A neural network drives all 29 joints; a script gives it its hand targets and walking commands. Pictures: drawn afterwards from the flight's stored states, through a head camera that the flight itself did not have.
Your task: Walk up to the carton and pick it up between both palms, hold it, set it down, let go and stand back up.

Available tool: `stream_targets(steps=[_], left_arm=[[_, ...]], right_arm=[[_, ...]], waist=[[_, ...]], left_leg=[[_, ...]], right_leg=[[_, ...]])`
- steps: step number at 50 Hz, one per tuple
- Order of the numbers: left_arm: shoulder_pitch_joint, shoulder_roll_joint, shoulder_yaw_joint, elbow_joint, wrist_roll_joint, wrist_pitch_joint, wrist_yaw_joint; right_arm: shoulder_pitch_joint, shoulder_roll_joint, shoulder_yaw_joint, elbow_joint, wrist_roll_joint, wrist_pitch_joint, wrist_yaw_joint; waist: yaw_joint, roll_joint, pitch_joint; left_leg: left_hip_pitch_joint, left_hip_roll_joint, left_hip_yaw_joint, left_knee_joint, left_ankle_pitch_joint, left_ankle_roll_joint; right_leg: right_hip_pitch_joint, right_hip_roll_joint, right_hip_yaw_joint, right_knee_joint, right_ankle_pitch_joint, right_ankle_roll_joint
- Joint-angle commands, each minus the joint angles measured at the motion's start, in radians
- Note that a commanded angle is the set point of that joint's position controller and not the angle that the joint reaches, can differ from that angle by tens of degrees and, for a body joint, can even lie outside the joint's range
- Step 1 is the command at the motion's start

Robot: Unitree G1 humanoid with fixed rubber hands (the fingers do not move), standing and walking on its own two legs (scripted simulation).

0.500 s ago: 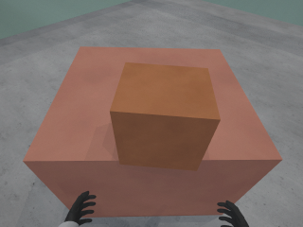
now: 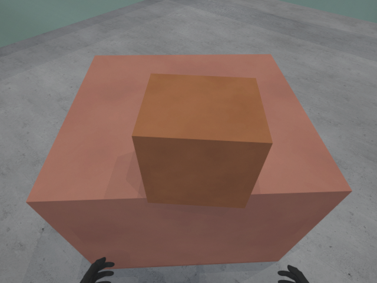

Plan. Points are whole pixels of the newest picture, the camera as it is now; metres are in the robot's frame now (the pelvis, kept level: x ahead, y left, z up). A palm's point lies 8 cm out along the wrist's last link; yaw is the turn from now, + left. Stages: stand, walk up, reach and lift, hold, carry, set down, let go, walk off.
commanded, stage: stand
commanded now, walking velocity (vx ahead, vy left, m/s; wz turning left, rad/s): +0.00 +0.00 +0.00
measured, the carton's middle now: (199, 143) +0.44 -0.01 +0.04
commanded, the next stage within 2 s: none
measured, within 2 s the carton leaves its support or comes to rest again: neither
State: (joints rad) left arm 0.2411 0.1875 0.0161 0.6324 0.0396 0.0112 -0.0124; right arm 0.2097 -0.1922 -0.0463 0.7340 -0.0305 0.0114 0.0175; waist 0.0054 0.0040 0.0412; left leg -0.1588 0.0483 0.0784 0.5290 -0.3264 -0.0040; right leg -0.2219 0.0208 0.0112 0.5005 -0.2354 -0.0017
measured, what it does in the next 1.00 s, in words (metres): shifts its weight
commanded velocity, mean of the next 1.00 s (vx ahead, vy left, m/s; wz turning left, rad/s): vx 0.00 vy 0.00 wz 0.00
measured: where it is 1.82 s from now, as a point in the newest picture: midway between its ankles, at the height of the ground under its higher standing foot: outside the picture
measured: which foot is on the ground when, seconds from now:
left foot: down 0.00-1.00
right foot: down 0.00-1.00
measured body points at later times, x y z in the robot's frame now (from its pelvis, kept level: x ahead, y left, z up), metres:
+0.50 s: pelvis +0.01 +0.03 +0.00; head -0.02 +0.03 +0.45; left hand +0.07 +0.25 -0.14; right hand +0.02 -0.21 -0.15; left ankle -0.02 +0.11 -0.74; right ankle +0.02 -0.12 -0.74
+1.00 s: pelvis +0.01 +0.06 +0.00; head -0.01 +0.06 +0.45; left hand +0.00 +0.26 -0.16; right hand -0.04 -0.16 -0.16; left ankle -0.02 +0.11 -0.74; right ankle +0.02 -0.12 -0.74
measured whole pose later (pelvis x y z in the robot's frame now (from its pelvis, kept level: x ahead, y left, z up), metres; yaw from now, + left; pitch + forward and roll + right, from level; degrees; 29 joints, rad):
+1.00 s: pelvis +0.01 +0.06 +0.00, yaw -3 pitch -2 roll +0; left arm 0.34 0.10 0.00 1.12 0.01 0.01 0.05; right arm 0.37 -0.12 -0.03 1.12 -0.02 0.00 -0.03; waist -0.01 0.00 -0.02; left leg -0.12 -0.04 0.16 0.46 -0.31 0.08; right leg -0.23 -0.06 0.10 0.48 -0.23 0.08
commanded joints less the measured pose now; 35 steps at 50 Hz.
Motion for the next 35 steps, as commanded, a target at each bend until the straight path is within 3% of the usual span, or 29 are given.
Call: stream_targets(steps=[1,5,14,17,27,28,32,35], left_arm=[[-0.014,0.105,0.038,-0.053,-0.008,-0.061,-0.001],[0.011,0.110,0.042,-0.006,-0.010,-0.065,0.007],[0.106,0.091,0.043,0.110,-0.010,-0.051,0.030],[0.126,0.073,0.040,0.156,-0.011,-0.045,0.036],[0.147,0.041,0.027,0.277,-0.014,-0.034,0.048],[0.146,0.024,0.019,0.292,-0.017,-0.034,0.047],[0.144,0.013,0.014,0.337,-0.020,-0.032,0.053],[0.137,0.004,0.010,0.364,-0.023,-0.029,0.053]], right_arm=[[0.038,-0.124,-0.041,-0.035,0.006,-0.005,0.000],[0.051,-0.125,-0.044,0.006,0.002,-0.009,-0.004],[0.116,-0.130,-0.040,0.124,0.001,-0.009,-0.031],[0.134,-0.124,-0.037,0.156,0.005,-0.009,-0.035],[0.182,-0.093,-0.026,0.249,0.009,-0.011,-0.046],[0.186,-0.091,-0.025,0.258,0.010,-0.011,-0.045],[0.206,-0.063,-0.018,0.289,0.009,-0.013,-0.045],[0.211,-0.074,-0.018,0.310,0.009,-0.013,-0.049]], waist=[[-0.016,-0.039,-0.122],[-0.017,-0.042,-0.137],[0.002,0.043,-0.035],[0.003,-0.011,0.011],[-0.007,-0.021,0.067],[-0.009,-0.041,0.066],[-0.018,-0.010,0.043],[-0.020,-0.026,0.045]], left_leg=[[-0.025,0.036,-0.052,-0.060,0.078,0.026],[-0.016,0.046,-0.060,-0.059,0.110,0.043],[-0.078,0.079,-0.103,-0.150,0.118,0.076],[-0.097,0.081,-0.107,-0.166,0.092,0.080],[-0.093,0.078,-0.114,-0.225,0.035,0.086],[-0.073,0.076,-0.106,-0.217,0.060,0.083],[-0.052,0.070,-0.101,-0.221,0.065,0.084],[-0.040,0.072,-0.100,-0.224,0.090,0.087]], right_leg=[[-0.032,-0.084,0.081,-0.056,0.311,-0.017],[-0.053,-0.081,0.093,-0.030,0.318,-0.021],[-0.078,-0.065,0.085,-0.021,0.201,-0.004],[-0.088,-0.064,0.091,-0.034,0.188,-0.006],[-0.088,-0.070,0.098,-0.069,0.147,0.010],[-0.099,-0.071,0.099,-0.071,0.162,0.009],[-0.076,-0.077,0.096,-0.080,0.163,0.012],[-0.083,-0.078,0.098,-0.083,0.159,0.017]])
